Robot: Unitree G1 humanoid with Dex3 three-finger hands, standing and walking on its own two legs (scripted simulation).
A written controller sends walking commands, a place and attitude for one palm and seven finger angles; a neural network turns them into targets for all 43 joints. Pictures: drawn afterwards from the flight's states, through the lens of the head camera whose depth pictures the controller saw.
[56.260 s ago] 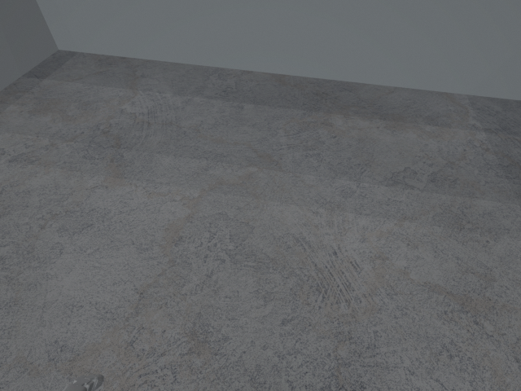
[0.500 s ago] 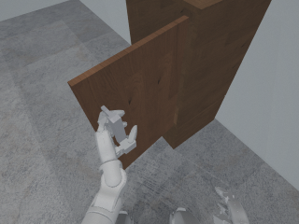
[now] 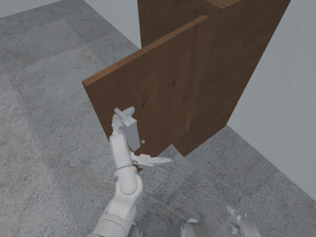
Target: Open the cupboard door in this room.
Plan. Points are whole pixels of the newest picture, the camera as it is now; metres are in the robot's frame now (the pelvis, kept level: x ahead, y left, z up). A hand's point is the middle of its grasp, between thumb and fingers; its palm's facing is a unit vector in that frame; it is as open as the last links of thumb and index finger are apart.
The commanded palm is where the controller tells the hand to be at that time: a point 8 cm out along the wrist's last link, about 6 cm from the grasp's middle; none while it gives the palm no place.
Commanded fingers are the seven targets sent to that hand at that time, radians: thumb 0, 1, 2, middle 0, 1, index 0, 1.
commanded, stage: open thumb and fingers to let go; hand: left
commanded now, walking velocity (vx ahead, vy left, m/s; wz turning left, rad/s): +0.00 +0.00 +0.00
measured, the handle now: (126, 129) +0.38 +0.10 +0.04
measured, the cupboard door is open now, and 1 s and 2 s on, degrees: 96 100 100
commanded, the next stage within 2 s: slide the hand sideways off the handle in 0.04 s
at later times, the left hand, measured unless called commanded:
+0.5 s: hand (141, 157) +0.30 +0.05 +0.04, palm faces -0.16 -0.99 +0.03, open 16.2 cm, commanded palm +0.27 +0.12 +0.04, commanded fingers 0.00 -0.50 0.30 -0.15 -0.30 -0.15 -0.30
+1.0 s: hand (121, 179) +0.25 +0.10 +0.04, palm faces -0.10 -0.99 -0.02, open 16.3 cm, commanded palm +0.22 +0.16 +0.04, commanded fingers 0.00 -0.50 0.30 -0.15 -0.30 -0.15 -0.30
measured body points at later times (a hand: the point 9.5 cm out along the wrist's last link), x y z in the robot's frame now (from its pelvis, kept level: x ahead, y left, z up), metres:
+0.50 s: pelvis +0.00 +0.02 +0.00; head +0.06 +0.01 +0.44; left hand +0.30 +0.11 +0.04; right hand +0.16 -0.21 -0.10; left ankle +0.01 +0.13 -0.66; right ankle +0.04 -0.10 -0.66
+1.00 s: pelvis +0.01 +0.01 -0.01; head +0.08 +0.00 +0.43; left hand +0.25 +0.15 +0.04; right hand +0.20 -0.21 -0.10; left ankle +0.01 +0.13 -0.66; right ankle +0.04 -0.10 -0.66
